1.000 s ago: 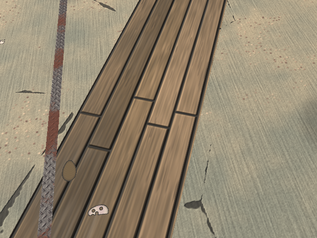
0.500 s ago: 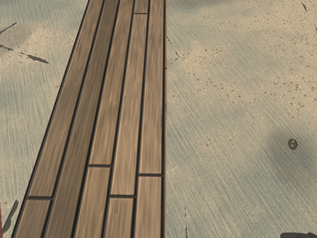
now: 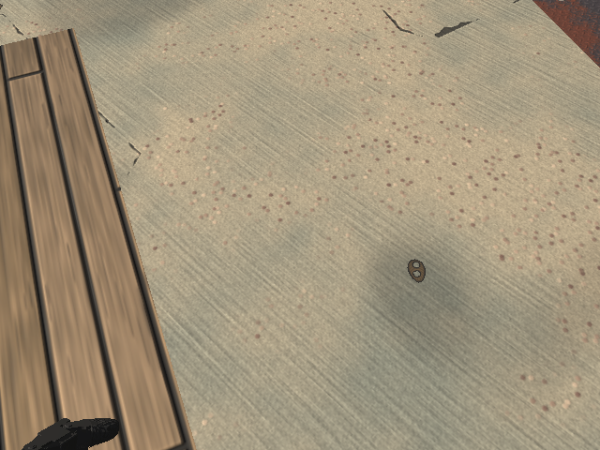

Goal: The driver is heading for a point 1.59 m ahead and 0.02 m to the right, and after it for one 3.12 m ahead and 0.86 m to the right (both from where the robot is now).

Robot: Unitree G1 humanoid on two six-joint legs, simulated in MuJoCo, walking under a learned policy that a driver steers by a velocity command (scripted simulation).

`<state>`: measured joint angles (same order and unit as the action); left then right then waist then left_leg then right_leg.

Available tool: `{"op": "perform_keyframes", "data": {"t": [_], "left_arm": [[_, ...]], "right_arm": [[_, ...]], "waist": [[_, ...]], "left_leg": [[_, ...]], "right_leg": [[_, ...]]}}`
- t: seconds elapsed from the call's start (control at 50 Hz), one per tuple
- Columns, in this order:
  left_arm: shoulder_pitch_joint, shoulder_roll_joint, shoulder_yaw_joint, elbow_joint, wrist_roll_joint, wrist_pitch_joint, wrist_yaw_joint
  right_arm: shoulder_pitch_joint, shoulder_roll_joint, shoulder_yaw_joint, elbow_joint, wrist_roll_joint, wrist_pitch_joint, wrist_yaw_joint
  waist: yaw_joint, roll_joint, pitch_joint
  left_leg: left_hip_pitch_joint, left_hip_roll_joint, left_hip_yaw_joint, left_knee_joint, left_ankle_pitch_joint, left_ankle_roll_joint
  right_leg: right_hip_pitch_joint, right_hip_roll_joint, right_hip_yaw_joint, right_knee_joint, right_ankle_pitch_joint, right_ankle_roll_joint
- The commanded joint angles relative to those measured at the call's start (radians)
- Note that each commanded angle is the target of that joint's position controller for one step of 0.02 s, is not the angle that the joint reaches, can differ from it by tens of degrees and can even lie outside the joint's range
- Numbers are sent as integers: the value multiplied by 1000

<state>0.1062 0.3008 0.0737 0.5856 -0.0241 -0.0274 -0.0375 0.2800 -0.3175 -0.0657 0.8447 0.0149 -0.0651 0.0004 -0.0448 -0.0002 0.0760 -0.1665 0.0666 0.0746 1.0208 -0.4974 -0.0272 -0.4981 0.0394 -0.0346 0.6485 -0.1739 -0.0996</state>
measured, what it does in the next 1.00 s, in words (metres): walks ahead: left foot, then right foot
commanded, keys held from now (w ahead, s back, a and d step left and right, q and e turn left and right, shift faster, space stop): w+e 0.20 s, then w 0.80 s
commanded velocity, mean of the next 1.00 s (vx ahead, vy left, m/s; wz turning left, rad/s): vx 0.50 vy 0.00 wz -0.26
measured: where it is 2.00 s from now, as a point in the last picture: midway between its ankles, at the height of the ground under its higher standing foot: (358, 201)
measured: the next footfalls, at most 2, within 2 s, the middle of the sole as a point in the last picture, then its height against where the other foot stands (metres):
left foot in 0.42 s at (259, 448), level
right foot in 0.92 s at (389, 340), level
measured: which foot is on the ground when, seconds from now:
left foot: up 0.00-0.40, down 0.42-0.94, up 0.96-1.00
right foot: down 0.00-0.44, up 0.46-0.90, down 0.92-1.00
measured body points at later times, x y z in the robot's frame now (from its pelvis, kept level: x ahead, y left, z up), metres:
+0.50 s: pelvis +0.30 +0.03 +0.01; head +0.32 +0.03 +0.46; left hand +0.40 +0.30 -0.11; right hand +0.43 -0.26 -0.07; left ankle +0.39 +0.12 -0.72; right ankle +0.13 -0.07 -0.65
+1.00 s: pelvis +0.56 -0.07 +0.01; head +0.59 -0.09 +0.46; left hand +0.82 +0.12 -0.06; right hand +0.50 -0.35 -0.12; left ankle +0.42 +0.11 -0.65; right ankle +0.62 -0.18 -0.72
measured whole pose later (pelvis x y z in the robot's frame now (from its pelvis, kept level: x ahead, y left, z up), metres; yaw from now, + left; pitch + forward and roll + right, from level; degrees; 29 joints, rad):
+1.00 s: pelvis +0.56 -0.07 +0.01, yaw -13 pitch +2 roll +1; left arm 0.08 0.27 0.04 0.66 -0.01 -0.09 -0.03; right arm 0.38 -0.31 -0.04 0.87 0.02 -0.06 0.00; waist -0.06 0.01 0.03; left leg -0.20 0.00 -0.04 0.94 -0.49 0.02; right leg -0.45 0.01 -0.03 0.55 -0.15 -0.04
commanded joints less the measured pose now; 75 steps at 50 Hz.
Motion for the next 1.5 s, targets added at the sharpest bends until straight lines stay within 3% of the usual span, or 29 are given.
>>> {"op": "perform_keyframes", "data": {"t": [0.02,0.06,0.14,0.22,0.3,0.4,0.42,0.44,0.46,0.48,0.52,0.54,0.7,0.84,0.88,0.92,0.94,0.96,0.98,1.0,1.04,1.08,1.24,1.34,1.4,1.44,1.46,1.48,1.5], "left_arm": [[269,174,55,-1,5,-30,8],[145,121,35,-23,17,-34,13],[132,141,37,-13,16,-39,34],[181,158,41,19,9,-30,53],[261,145,36,72,2,-31,50],[260,127,30,98,9,-16,48],[258,88,13,89,17,-16,46],[370,33,-6,79,8,-26,48],[399,45,-11,84,-3,-35,50],[300,131,9,78,-15,-38,49],[148,125,7,40,6,-42,47],[143,112,10,40,17,-42,45],[29,19,-21,24,22,-48,33],[-142,32,-21,-24,5,-65,-1],[-106,58,-11,-17,7,-68,-5],[119,128,27,49,18,-67,6],[306,204,48,81,29,-61,18],[334,264,57,101,24,-56,13],[335,164,32,96,12,-54,13],[269,137,19,94,12,-55,15],[158,101,7,86,25,-57,11],[121,76,1,90,31,-67,9],[189,134,15,172,17,-71,30],[277,158,21,236,4,-51,36],[275,172,28,256,2,-33,43],[250,164,22,256,6,-22,48],[257,120,2,235,26,-22,51],[384,2,-34,219,26,-43,41],[338,80,-19,238,13,-64,35]], "right_arm": [[-116,-125,-6,-166,25,-80,16],[-98,-133,-15,-145,-16,-73,7],[-102,-89,-7,-151,-33,-35,7],[-250,-41,15,-185,-29,-35,15],[-324,-60,13,-207,-11,-47,32],[-192,-115,-19,-184,-17,-60,31],[-65,-153,-33,-166,-29,-66,27],[72,-243,-58,-145,-44,-63,23],[148,-212,-58,-101,-14,-51,36],[106,-140,-35,-110,4,-47,36],[0,-92,-14,-125,-17,-33,30],[-28,-70,-6,-127,-25,-34,27],[20,-122,-17,-82,-4,-33,12],[126,-147,-22,-22,10,-2,5],[117,-164,-28,-16,11,9,-1],[97,-148,-19,-22,9,16,-6],[95,-93,5,-53,-20,12,-9],[220,14,37,-67,-15,-9,-2],[149,-92,14,-57,5,-26,4],[54,-131,0,-90,24,-37,10],[-13,-112,-1,-101,1,-38,7],[27,-81,1,-90,-1,-20,9],[-186,-19,22,-144,-11,-10,16],[-315,-32,22,-193,1,-22,38],[-290,-57,14,-197,-2,-27,48],[-89,-114,-19,-139,-7,-28,39],[85,-179,-41,-103,-14,-25,29],[152,-266,-61,-84,-19,-17,28],[164,-169,-36,-86,-5,-14,30]], "waist": [[142,-77,-252],[55,-29,-156],[22,-29,-109],[80,-58,-70],[124,-78,-58],[43,-118,-89],[-15,-79,-203],[-16,135,-376],[-27,314,-412],[-48,178,-265],[-20,63,-91],[8,74,-70],[-2,73,-56],[-44,79,-14],[-6,91,-38],[115,72,-185],[182,-43,-344],[111,-305,-451],[157,-195,-403],[148,-149,-262],[91,-57,-136],[40,-90,-126],[82,-49,-34],[121,-50,-7],[88,-69,-30],[-20,-63,-156],[-83,13,-301],[-31,278,-427],[-69,229,-446]], "left_leg": [[-666,-1,-162,297,69,42],[-526,53,-167,144,157,28],[-441,39,-133,-24,246,-30],[-370,-14,-117,-339,533,-49],[-327,-29,-130,-465,611,-24],[-166,-61,-85,-559,440,70],[39,21,-157,-531,471,123],[414,231,-501,-539,382,272],[518,330,-851,-709,87,346],[422,310,-806,-747,-71,303],[175,228,-564,-777,76,257],[102,193,-497,-798,161,247],[35,123,-225,-880,518,242],[151,173,-200,-825,559,207],[196,186,-196,-759,694,187],[131,114,-124,-488,911,141],[-74,57,-81,-174,644,102],[-455,-117,-89,142,-34,47],[-570,-70,-197,243,-81,56],[-621,-25,-176,246,10,66],[-560,41,-144,153,153,52],[-463,69,-149,101,206,37],[-460,49,-105,-321,551,1],[-461,16,-101,-469,559,33],[-403,-8,-86,-510,448,73],[-105,-62,-31,-543,442,120],[190,69,-168,-497,494,175],[543,298,-643,-589,283,340],[555,311,-800,-701,143,341]], "right_leg": [[729,-312,631,-352,-101,-248],[475,-242,473,-376,108,-205],[281,-195,363,-424,256,-211],[211,-123,274,-416,141,-146],[280,-168,319,-373,56,-121],[396,-178,364,-186,273,-70],[340,-124,311,12,287,-35],[44,1,204,367,44,44],[-181,57,191,582,-395,80],[-284,2,229,661,-354,74],[-278,-79,154,594,-217,69],[-234,-115,151,526,-166,69],[-151,-139,79,111,121,111],[-93,-90,54,-120,179,81],[-18,-70,40,-153,112,52],[327,-44,11,-187,129,-4],[635,-237,224,-142,169,-74],[914,-430,675,-245,-59,-223],[874,-409,725,-316,-200,-194],[754,-376,585,-339,-160,-159],[518,-304,414,-392,50,-142],[407,-267,334,-447,137,-145],[338,-212,128,-527,212,-117],[469,-268,135,-477,203,-98],[554,-297,143,-395,336,-70],[519,-230,85,-157,593,-28],[349,-176,42,116,412,7],[-66,7,20,488,-163,82],[-189,-3,158,617,-404,77]]}}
